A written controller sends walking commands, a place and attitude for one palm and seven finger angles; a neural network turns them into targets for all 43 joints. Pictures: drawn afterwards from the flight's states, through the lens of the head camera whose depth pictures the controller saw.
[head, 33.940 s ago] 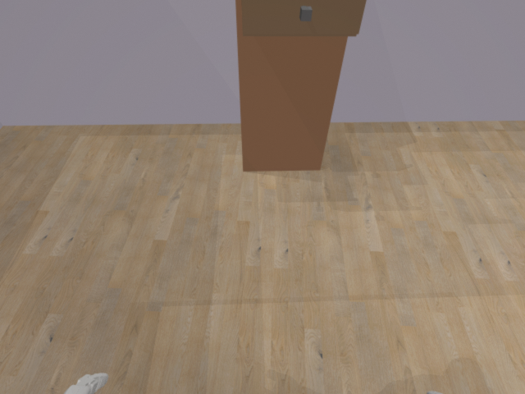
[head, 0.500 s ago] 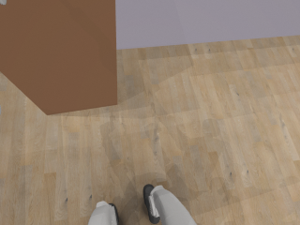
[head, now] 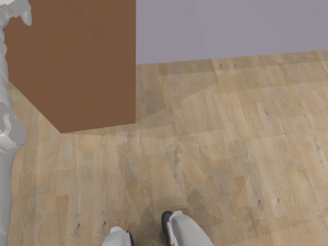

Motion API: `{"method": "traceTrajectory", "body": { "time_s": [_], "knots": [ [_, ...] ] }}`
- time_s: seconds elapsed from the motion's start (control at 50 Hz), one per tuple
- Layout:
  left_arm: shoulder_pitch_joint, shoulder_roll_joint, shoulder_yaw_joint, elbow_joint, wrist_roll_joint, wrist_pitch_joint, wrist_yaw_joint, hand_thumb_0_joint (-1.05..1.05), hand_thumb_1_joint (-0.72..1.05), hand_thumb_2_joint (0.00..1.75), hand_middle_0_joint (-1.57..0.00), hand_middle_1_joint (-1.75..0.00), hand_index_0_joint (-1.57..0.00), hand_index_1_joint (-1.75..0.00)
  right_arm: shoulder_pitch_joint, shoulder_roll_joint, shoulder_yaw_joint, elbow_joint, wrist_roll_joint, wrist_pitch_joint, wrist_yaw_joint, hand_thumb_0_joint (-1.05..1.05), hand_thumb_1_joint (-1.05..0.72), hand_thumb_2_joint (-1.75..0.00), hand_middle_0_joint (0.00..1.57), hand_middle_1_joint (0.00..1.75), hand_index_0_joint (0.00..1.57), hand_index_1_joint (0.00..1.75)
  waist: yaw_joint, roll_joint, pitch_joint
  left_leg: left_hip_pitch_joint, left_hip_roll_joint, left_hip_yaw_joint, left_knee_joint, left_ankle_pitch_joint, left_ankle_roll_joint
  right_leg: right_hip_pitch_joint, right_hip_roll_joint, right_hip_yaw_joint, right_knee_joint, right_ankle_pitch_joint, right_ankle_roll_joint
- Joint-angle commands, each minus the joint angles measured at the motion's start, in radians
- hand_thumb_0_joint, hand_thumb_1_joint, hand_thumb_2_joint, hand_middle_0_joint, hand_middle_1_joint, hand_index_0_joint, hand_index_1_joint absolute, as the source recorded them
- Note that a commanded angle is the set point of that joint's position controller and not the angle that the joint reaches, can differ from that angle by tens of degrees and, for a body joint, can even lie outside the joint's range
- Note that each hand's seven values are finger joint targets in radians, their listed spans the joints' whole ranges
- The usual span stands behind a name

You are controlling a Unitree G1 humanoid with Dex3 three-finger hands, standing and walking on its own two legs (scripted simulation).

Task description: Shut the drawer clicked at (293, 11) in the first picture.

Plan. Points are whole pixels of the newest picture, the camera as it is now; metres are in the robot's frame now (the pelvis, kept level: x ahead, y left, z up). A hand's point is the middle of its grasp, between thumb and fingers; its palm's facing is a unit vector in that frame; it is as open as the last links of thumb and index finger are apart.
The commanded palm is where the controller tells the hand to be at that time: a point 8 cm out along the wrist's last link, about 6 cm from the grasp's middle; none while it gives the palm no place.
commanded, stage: pull the fist back off the drawer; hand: left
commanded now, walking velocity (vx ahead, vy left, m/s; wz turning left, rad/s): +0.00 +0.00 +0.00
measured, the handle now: out of the picture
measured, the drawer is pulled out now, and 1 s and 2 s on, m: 0.00 0.00 0.00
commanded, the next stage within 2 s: draw the hand back to the body in 0.12 s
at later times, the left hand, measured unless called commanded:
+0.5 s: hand (14, 37) +0.51 +0.18 +0.16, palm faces +0.03 -1.00 -0.03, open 3.2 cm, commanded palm +0.47 +0.22 +0.16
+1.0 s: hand out of the picture +0.31 +0.20 +0.18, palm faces +0.29 -0.93 -0.24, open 3.2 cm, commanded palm +0.27 +0.24 +0.20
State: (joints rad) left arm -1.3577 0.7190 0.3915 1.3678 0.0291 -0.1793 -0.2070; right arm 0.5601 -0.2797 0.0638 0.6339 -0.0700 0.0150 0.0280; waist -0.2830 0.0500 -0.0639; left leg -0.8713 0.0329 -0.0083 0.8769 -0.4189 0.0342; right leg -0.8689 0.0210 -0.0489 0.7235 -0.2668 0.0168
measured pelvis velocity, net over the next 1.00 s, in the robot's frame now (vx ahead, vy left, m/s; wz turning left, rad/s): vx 0.01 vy -0.03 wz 0.03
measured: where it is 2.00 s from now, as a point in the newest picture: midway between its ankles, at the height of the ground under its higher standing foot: outside the picture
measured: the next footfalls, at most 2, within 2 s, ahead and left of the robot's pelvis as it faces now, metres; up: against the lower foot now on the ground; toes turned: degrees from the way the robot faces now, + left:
none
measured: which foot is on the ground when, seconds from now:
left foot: down 0.00-1.00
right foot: down 0.00-1.00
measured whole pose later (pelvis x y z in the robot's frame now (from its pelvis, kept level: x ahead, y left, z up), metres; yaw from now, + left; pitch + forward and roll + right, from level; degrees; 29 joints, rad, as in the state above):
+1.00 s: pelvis +0.01 -0.03 +0.04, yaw +2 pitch -1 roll +0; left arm -0.10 0.30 0.18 0.12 -0.07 -0.07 0.03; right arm 0.16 -0.23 0.07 0.59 0.03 -0.03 -0.07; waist 0.04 0.05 0.00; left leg -0.16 0.00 -0.01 0.47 -0.29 0.00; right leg -0.22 0.00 -0.03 0.46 -0.21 -0.01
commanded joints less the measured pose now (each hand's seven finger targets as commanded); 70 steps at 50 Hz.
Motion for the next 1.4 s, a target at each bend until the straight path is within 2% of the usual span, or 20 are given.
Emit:
{"method": "traceTrajectory", "body": {
  "time_s": [0.0, 0.06, 0.12, 0.14, 0.2, 0.24, 0.28, 0.36, 0.4, 0.48, 0.6, 0.7, 0.72, 0.78, 0.84, 0.88, 1.02, 1.14, 1.3, 1.38],
  "knots": [
    [-0.368, 0.149, 0.024, -0.227, -0.032, -0.045, 0.003, 0.0, 0.9, 0.9, -1.4, -1.6, -1.4, -1.6, 0.224, -0.209, -0.085, -0.017, 0.012, -0.002, -0.013, 0.0, -0.9, -0.9, 0.2, 0.3, 0.2, 0.3, 0.009, 0.14, -0.469, 0.418, 0.014, -0.063, -0.11, 0.421, -0.012, 0.223, 0.041, -0.015, -0.054, 0.21, -0.037],
    [-0.364, 0.192, 0.07, -0.325, -0.045, -0.077, 0.009, 0.0, 0.9, 0.9, -1.4, -1.6, -1.4, -1.6, 0.212, -0.204, -0.093, -0.025, 0.016, 0.003, -0.011, 0.0, -0.9, -0.9, 0.2, 0.3, 0.2, 0.3, 0.035, 0.163, -0.538, 0.451, 0.012, -0.053, -0.104, 0.498, -0.015, 0.29, 0.043, -0.003, -0.045, 0.305, -0.04],
    [-0.375, 0.171, 0.065, -0.374, -0.06, -0.109, 0.011, 0.0, 0.9, 0.9, -1.4, -1.6, -1.4, -1.6, 0.193, -0.198, -0.098, -0.029, 0.023, 0.005, -0.011, 0.0, -0.9, -0.9, 0.2, 0.3, 0.2, 0.3, 0.028, 0.133, -0.528, 0.445, 0.008, -0.045, -0.106, 0.508, -0.012, 0.331, 0.046, 0.005, -0.047, 0.355, -0.035],
    [-0.367, 0.217, 0.101, -0.406, -0.056, -0.125, 0.016, 0.0, 0.9, 0.9, -1.4, -1.6, -1.4, -1.6, 0.189, -0.199, -0.1, -0.031, 0.024, 0.008, -0.013, 0.0, -0.9, -0.9, 0.2, 0.3, 0.2, 0.3, 0.045, 0.149, -0.554, 0.461, 0.008, -0.045, -0.1, 0.545, -0.014, 0.351, 0.045, 0.008, -0.038, 0.385, -0.04],
    [-0.334, 0.147, 0.053, -0.397, -0.054, -0.129, 0.014, 0.0, 0.9, 0.9, -1.4, -1.6, -1.4, -1.6, 0.176, -0.186, -0.103, -0.023, 0.028, 0.01, -0.01, 0.0, -0.9, -0.9, 0.2, 0.3, 0.2, 0.3, 0.041, 0.173, -0.539, 0.496, 0.008, -0.043, -0.095, 0.609, -0.02, 0.335, 0.043, 0.007, -0.038, 0.42, -0.036],
    [-0.15, 0.171, 0.1, -0.472, -0.071, -0.123, 0.005, 0.0, 0.9, 0.9, -1.4, -1.6, -1.4, -1.6, 0.159, -0.189, -0.11, -0.059, 0.036, 0.013, -0.007, 0.0, -0.9, -0.9, 0.2, 0.3, 0.2, 0.3, 0.108, 0.183, -0.633, 0.545, 0.011, -0.04, -0.097, 0.735, -0.023, 0.417, 0.044, 0.01, -0.025, 0.501, -0.043],
    [0.013, 0.11, 0.073, -0.552, -0.105, -0.096, -0.015, 0.0, 0.9, 0.9, -1.4, -1.6, -1.4, -1.6, 0.122, -0.176, -0.111, -0.088, 0.049, 0.011, -0.004, 0.0, -0.9, -0.9, 0.2, 0.3, 0.2, 0.3, 0.145, 0.166, -0.661, 0.562, 0.014, -0.028, -0.113, 0.818, -0.023, 0.486, 0.033, 0.014, -0.032, 0.579, -0.041],
    [0.275, 0.046, 0.072, -0.725, -0.183, -0.017, -0.039, 0.0, 0.9, 0.9, -1.4, -1.6, -1.4, -1.6, 0.03, -0.161, -0.118, -0.141, 0.082, 0.0, 0.0, 0.0, -0.9, -0.9, 0.2, 0.3, 0.2, 0.3, 0.198, 0.025, -0.586, 0.426, 0.0, 0.023, -0.172, 0.731, 0.012, 0.692, 0.007, 0.039, -0.056, 0.738, -0.043],
    [0.314, 0.033, 0.077, -0.815, -0.211, 0.011, -0.04, 0.0, 0.9, 0.9, -1.4, -1.6, -1.4, -1.6, -0.02, -0.162, -0.118, -0.157, 0.097, -0.004, -0.006, 0.0, -0.9, -0.9, 0.2, 0.3, 0.2, 0.3, 0.2, -0.01, -0.538, 0.426, -0.01, 0.035, -0.204, 0.619, 0.011, 0.727, 0.008, 0.034, -0.079, 0.707, -0.036],
    [0.358, -0.047, 0.02, -0.936, -0.236, 0.015, -0.035, 0.0, 0.9, 0.9, -1.4, -1.6, -1.4, -1.6, -0.095, -0.15, -0.11, -0.154, 0.109, -0.023, -0.026, 0.0, -0.9, -0.9, 0.2, 0.3, 0.2, 0.3, 0.191, 0.003, -0.398, 0.534, -0.009, 0.027, -0.234, 0.572, 0.009, 0.639, 0.018, 0.021, -0.126, 0.552, -0.032],
    [0.437, -0.107, -0.043, -1.103, -0.257, 0.043, -0.06, 0.0, 0.9, 0.9, -1.4, -1.6, -1.4, -1.6, -0.199, -0.125, -0.097, -0.164, 0.115, -0.052, -0.059, 0.0, -0.9, -0.9, 0.2, 0.3, 0.2, 0.3, 0.224, 0.071, -0.416, 0.64, -0.021, 0.016, -0.249, 0.664, -0.002, 0.686, 0.002, 0.016, -0.121, 0.593, -0.033],
    [0.56, -0.161, -0.068, -1.133, -0.291, 0.1, -0.08, 0.0, 0.9, 0.9, -1.4, -1.6, -1.4, -1.6, -0.318, -0.119, -0.076, -0.195, 0.128, -0.073, -0.081, 0.0, -0.9, -0.9, 0.2, 0.3, 0.2, 0.3, 0.254, -0.009, -0.29, 0.616, -0.034, 0.003, -0.303, 0.466, -0.005, 0.675, -0.006, 0.002, -0.154, 0.434, -0.041],
    [0.571, -0.108, -0.118, -1.285, -0.164, 0.052, 0.04, 0.0, 0.9, 0.9, -1.4, -1.6, -1.4, -1.6, -0.373, -0.106, -0.08, -0.2, 0.117, -0.082, -0.082, 0.0, -0.9, -0.9, 0.2, 0.3, 0.2, 0.3, 0.282, 0.007, -0.233, 0.629, -0.034, 0.024, -0.348, 0.426, -0.005, 0.649, -0.025, 0.031, -0.219, 0.323, -0.04],
    [0.789, -0.237, -0.168, -1.262, -0.15, 0.061, 0.158, 0.0, 0.9, 0.9, -1.4, -1.6, -1.4, -1.6, -0.42, -0.095, -0.071, -0.187, 0.12, -0.081, -0.09, 0.0, -0.9, -0.9, 0.2, 0.3, 0.2, 0.3, 0.282, -0.071, -0.142, 0.613, -0.02, 0.011, -0.411, 0.288, -0.012, 0.666, -0.022, 0.024, -0.262, 0.182, -0.039],
    [0.854, -0.201, -0.134, -1.358, -0.128, 0.052, 0.213, 0.0, 0.9, 0.9, -1.4, -1.6, -1.4, -1.6, -0.451, -0.089, -0.065, -0.18, 0.118, -0.079, -0.101, 0.0, -0.9, -0.9, 0.2, 0.3, 0.2, 0.3, 0.296, -0.062, -0.151, 0.651, -0.019, 0.012, -0.449, 0.27, -0.01, 0.732, -0.024, 0.028, -0.299, 0.157, -0.042],
    [0.852, -0.199, -0.131, -1.436, -0.112, 0.043, 0.241, 0.0, 0.9, 0.9, -1.4, -1.6, -1.4, -1.6, -0.469, -0.075, -0.055, -0.177, 0.111, -0.087, -0.108, 0.0, -0.9, -0.9, 0.2, 0.3, 0.2, 0.3, 0.298, 0.003, -0.151, 0.686, -0.022, 0.01, -0.472, 0.276, -0.015, 0.755, -0.026, 0.029, -0.311, 0.159, -0.044],
    [1.078, -0.201, -0.101, -1.666, -0.091, 0.015, 0.29, 0.0, 0.9, 0.9, -1.4, -1.6, -1.4, -1.6, -0.513, -0.048, -0.043, -0.169, 0.084, -0.124, -0.12, 0.0, -0.9, -0.9, 0.2, 0.3, 0.2, 0.3, 0.327, 0.043, -0.119, 0.755, -0.023, 0.01, -0.538, 0.337, -0.019, 0.836, -0.022, 0.021, -0.365, 0.192, -0.045],
    [1.374, -0.248, -0.097, -1.731, -0.092, 0.011, 0.285, 0.0, 0.9, 0.9, -1.4, -1.6, -1.4, -1.6, -0.527, -0.049, -0.051, -0.158, 0.072, -0.142, -0.112, 0.0, -0.9, -0.9, 0.2, 0.3, 0.2, 0.3, 0.342, -0.031, -0.007, 0.743, -0.016, 0.009, -0.567, 0.314, -0.016, 0.833, -0.018, 0.021, -0.411, 0.151, -0.04],
    [1.675, -0.212, -0.003, -1.986, -0.086, -0.011, 0.298, 0.0, 0.9, 0.9, -1.4, -1.6, -1.4, -1.6, -0.527, -0.033, -0.066, -0.169, 0.059, -0.165, -0.106, 0.0, -0.9, -0.9, 0.2, 0.3, 0.2, 0.3, 0.36, 0.016, -0.043, 0.764, -0.021, 0.021, -0.547, 0.36, -0.014, 0.868, -0.028, 0.032, -0.409, 0.195, -0.034],
    [1.812, -0.22, 0.012, -2.037, -0.084, -0.012, 0.303, 0.0, 0.9, 0.9, -1.4, -1.6, -1.4, -1.6, -0.523, -0.031, -0.07, -0.171, 0.06, -0.183, -0.11, 0.0, -0.9, -0.9, 0.2, 0.3, 0.2, 0.3, 0.36, 0.005, 0.024, 0.749, -0.017, 0.023, -0.542, 0.335, -0.014, 0.827, -0.025, 0.037, -0.426, 0.161, -0.032]
  ]
}}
